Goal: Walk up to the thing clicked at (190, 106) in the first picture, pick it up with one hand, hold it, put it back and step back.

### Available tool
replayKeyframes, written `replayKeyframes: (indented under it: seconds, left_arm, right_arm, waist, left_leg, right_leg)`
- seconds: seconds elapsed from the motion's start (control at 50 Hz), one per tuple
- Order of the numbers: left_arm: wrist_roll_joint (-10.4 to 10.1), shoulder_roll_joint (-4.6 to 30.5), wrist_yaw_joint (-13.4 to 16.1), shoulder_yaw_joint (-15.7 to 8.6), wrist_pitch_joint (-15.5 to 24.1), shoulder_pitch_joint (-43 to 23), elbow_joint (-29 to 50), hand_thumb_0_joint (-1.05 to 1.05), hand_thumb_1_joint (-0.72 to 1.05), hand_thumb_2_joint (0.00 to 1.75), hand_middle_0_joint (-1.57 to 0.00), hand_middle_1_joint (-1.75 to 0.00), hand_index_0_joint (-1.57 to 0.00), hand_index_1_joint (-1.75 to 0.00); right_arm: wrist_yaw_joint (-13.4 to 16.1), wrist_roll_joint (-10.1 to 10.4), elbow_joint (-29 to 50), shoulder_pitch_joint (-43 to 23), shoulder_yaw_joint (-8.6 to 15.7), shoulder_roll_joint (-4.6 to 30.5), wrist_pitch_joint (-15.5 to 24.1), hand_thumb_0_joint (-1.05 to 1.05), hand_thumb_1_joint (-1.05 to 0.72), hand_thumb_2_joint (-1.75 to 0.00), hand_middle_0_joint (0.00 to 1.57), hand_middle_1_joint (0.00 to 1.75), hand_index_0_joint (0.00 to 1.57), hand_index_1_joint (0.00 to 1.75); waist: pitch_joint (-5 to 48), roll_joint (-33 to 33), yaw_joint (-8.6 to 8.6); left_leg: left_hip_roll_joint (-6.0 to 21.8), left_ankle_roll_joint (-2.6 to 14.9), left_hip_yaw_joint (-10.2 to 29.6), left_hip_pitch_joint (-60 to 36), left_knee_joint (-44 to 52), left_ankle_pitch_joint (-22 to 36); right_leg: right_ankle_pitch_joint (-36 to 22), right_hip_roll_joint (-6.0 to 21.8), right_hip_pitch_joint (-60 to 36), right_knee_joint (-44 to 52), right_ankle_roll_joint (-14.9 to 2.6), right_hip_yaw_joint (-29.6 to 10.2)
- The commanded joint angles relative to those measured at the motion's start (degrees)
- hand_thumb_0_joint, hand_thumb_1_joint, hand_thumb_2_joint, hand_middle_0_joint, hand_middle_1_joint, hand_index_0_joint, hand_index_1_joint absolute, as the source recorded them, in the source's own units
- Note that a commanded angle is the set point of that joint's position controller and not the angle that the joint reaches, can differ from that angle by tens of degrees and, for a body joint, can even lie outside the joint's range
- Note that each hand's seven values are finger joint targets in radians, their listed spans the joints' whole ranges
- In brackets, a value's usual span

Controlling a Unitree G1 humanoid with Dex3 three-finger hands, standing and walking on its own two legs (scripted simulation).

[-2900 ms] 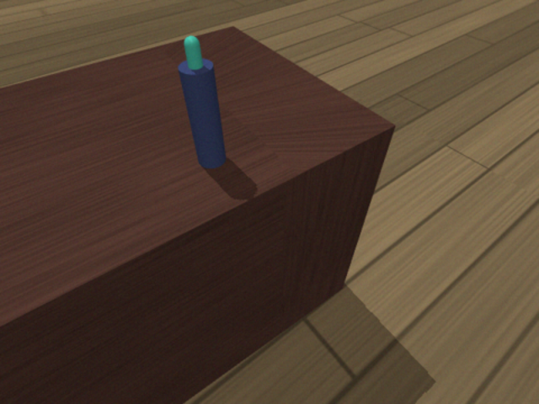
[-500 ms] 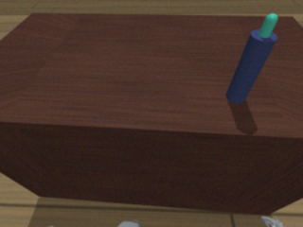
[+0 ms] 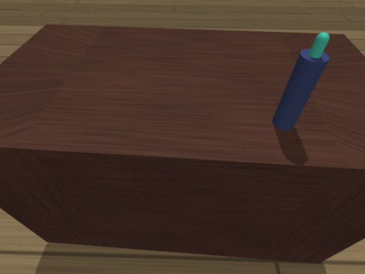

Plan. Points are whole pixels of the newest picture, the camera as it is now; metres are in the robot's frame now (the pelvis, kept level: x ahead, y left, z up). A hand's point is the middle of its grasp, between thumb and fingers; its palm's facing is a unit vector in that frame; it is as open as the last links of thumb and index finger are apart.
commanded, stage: walk up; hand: right
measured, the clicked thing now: (300, 85) +0.50 -0.25 +0.16
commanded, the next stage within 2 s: stand in 0.86 s
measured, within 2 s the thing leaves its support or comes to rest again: neither
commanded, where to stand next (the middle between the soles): +0.07 -0.02 m, yaw -2 degrees
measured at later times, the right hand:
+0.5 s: hand out of the picture +0.10 -0.27 -0.14, palm faces +0.01 +0.94 -0.35, open 7.4 cm
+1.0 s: hand out of the picture +0.10 -0.26 -0.14, palm faces +0.02 +0.94 -0.34, open 7.4 cm
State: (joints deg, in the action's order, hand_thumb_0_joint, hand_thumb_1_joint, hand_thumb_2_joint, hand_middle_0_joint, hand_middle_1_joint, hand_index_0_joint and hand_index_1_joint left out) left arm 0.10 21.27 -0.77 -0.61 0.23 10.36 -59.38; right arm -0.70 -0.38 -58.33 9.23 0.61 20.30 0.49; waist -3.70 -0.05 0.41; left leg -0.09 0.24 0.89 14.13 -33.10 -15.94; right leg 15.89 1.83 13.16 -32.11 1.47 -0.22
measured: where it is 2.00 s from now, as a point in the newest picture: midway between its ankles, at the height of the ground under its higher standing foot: outside the picture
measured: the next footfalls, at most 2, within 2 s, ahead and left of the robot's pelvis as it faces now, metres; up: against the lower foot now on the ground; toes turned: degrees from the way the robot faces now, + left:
none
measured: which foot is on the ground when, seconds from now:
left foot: down 0.00-1.00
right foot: down 0.00-1.00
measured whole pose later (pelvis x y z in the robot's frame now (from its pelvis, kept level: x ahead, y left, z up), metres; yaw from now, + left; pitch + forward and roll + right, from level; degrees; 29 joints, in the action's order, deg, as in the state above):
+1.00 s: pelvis +0.02 +0.00 +0.02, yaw -1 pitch -2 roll +0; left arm 0.3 19.8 -0.2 -0.5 0.6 4.6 -65.9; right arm -0.5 -0.2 -65.9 4.3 0.7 19.7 0.7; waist -3.2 0.3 -0.2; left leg 0.5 -0.4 -0.3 6.4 -18.4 -10.2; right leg 10.3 1.4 6.5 -18.6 1.6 -1.2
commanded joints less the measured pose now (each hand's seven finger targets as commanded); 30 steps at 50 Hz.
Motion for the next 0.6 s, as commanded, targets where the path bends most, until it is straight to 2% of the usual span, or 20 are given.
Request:
replayKeyframes:
  seconds: [0.0,0.04,0.08,0.14,0.2,0.28,0.4,0.58]
  left_arm:
    - [0.02,12.93,0.62,-2.48,2.21,-5.21,2.55,0.00,0.90,0.90,-0.20,-0.30,-0.20,-0.30]
    - [-0.08,12.72,0.71,-2.33,2.28,-5.89,1.63,0.00,0.90,0.90,-0.20,-0.30,-0.20,-0.30]
    - [-0.16,12.56,0.78,-2.27,2.21,-6.63,0.70,0.00,0.90,0.90,-0.20,-0.30,-0.20,-0.30]
    - [-0.21,11.69,0.76,-2.11,2.04,-7.75,-0.22,0.00,0.90,0.90,-0.20,-0.30,-0.20,-0.30]
    - [-0.18,11.25,0.69,-1.99,1.91,-7.62,-1.37,0.00,0.90,0.90,-0.20,-0.30,-0.20,-0.30]
    - [-0.16,11.17,0.75,-2.00,1.88,-8.31,-2.57,0.00,0.90,0.90,-0.20,-0.30,-0.20,-0.30]
    - [0.05,10.93,0.77,-1.87,1.58,-9.19,-3.29,0.00,0.90,0.90,-0.20,-0.30,-0.20,-0.30]
    - [0.11,11.00,0.86,-1.96,1.40,-8.97,-3.99,0.00,0.90,0.90,-0.20,-0.30,-0.20,-0.30]
  right_arm:
    - [0.91,0.08,2.37,-4.48,2.34,12.69,2.26,0.00,-0.90,-0.90,0.20,0.30,0.20,0.30]
    - [0.94,0.19,1.14,-4.96,2.33,12.53,2.26,0.00,-0.90,-0.90,0.20,0.30,0.20,0.30]
    - [0.85,0.15,0.16,-5.41,2.16,12.17,2.06,0.00,-0.90,-0.90,0.20,0.30,0.20,0.30]
    - [0.89,-0.01,-1.33,-5.82,2.26,12.57,2.06,0.00,-0.90,-0.90,0.20,0.30,0.20,0.30]
    - [0.97,-0.14,-2.02,-6.86,2.01,12.29,2.26,0.00,-0.90,-0.90,0.20,0.30,0.20,0.30]
    - [1.05,-0.10,-2.80,-7.50,1.99,12.05,2.31,0.00,-0.90,-0.90,0.20,0.30,0.20,0.30]
    - [1.10,-0.16,-3.47,-7.77,2.12,12.09,2.01,0.00,-0.90,-0.90,0.20,0.30,0.20,0.30]
    - [1.10,-0.18,-4.11,-7.57,2.24,11.96,1.92,0.00,-0.90,-0.90,0.20,0.30,0.20,0.30]
  waist:
    - [3.09,1.91,-0.15]
    - [3.29,1.23,-0.38]
    - [2.70,1.70,-0.27]
    - [3.89,0.14,-0.24]
    - [4.64,-0.60,0.21]
    - [5.52,-0.38,0.14]
    - [4.78,-0.29,-0.03]
    - [5.41,0.34,-0.16]
  left_leg:
    - [5.32,2.48,6.48,-0.19,10.47,1.12]
    - [5.09,1.99,5.69,-2.07,10.97,3.58]
    - [5.07,1.77,5.31,-3.27,11.73,3.56]
    - [5.99,1.64,5.81,-3.85,13.99,4.35]
    - [6.41,1.61,5.79,-3.73,15.41,5.75]
    - [6.58,1.28,4.72,-6.15,15.32,10.62]
    - [6.82,1.25,4.54,-5.65,16.83,8.30]
    - [6.79,1.06,3.98,-7.46,17.15,10.54]
  right_leg:
    - [-5.04,5.49,-2.61,10.30,-4.65,-6.94]
    - [-6.68,5.98,-2.80,11.64,-4.46,-6.87]
    - [-4.87,5.89,-1.96,13.24,-4.07,-6.95]
    - [-5.55,5.35,-3.80,13.50,-3.71,-5.77]
    - [-8.47,5.11,-6.04,13.51,-3.27,-5.22]
    - [-11.62,5.39,-6.44,13.97,-3.02,-5.22]
    - [-10.28,5.13,-6.67,15.24,-2.58,-5.12]
    - [-12.02,5.14,-6.77,15.40,-2.34,-5.08]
